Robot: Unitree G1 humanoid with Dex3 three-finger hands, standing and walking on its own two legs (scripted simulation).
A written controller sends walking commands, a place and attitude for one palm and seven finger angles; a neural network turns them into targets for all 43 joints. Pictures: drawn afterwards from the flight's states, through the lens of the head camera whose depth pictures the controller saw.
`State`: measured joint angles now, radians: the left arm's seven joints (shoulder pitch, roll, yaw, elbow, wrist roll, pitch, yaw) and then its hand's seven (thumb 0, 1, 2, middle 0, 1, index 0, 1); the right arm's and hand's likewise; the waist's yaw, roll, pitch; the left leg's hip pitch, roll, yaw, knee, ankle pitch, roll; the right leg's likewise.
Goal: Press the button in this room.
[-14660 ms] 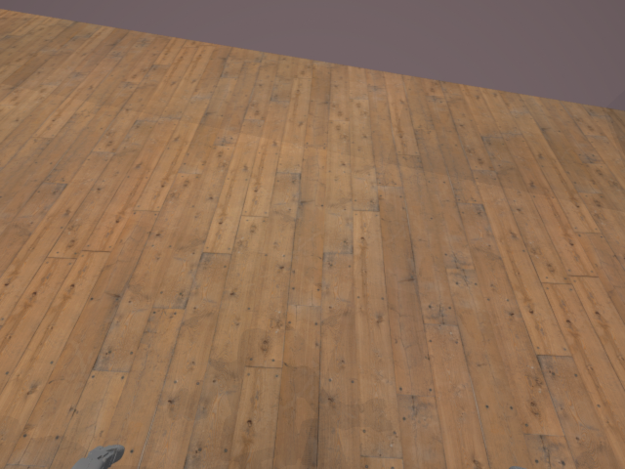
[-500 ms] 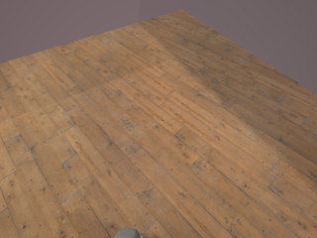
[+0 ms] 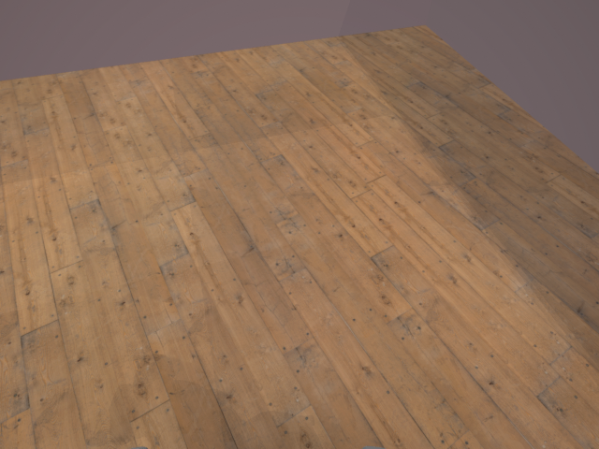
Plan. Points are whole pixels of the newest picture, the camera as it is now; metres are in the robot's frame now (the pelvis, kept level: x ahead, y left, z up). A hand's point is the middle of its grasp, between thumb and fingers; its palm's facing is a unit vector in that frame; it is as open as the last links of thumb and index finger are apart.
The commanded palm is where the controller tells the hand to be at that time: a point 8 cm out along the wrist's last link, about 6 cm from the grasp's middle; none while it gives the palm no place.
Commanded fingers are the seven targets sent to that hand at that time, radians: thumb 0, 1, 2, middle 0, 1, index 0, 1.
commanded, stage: turn or walk to find it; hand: left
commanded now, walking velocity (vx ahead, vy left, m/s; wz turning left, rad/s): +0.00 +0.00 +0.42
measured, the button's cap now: out of the picture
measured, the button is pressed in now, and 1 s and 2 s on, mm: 0 0 0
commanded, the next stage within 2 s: stand and wait in 1.88 s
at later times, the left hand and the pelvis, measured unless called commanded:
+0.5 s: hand out of the picture -0.04 +0.17 -0.16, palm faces +0.28 -0.93 -0.26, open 7.3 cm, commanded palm none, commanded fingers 0.00 0.90 0.90 -0.20 -0.30 -0.20 -0.30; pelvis -0.03 -0.03 +0.00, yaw +14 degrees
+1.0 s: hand out of the picture -0.04 +0.19 -0.16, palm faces +0.43 -0.86 -0.28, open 7.3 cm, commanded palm none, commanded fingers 0.00 0.90 0.90 -0.20 -0.30 -0.20 -0.30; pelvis -0.05 -0.04 -0.01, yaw +26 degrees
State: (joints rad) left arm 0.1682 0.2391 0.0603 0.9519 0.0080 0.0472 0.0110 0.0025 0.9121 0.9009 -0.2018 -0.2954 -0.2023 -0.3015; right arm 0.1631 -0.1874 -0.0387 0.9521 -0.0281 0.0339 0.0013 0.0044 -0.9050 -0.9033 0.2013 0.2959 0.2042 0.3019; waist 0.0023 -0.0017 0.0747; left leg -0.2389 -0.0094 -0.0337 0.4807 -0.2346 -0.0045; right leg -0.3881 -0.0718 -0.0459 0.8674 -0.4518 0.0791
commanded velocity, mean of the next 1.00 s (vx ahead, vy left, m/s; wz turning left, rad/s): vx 0.00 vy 0.00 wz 0.42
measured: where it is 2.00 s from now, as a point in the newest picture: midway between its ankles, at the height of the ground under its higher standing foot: outside the picture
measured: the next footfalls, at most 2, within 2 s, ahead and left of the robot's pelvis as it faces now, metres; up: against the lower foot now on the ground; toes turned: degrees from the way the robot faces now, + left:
right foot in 0.08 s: +0.04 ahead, -0.12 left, +0.00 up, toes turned -2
left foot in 0.58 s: -0.05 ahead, +0.11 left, +0.00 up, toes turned +21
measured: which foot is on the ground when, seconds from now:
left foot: down 0.00-0.08, up 0.10-0.56, down 0.58-1.00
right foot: up 0.00-0.06, down 0.08-0.58, up 0.60-0.96, down 0.98-1.00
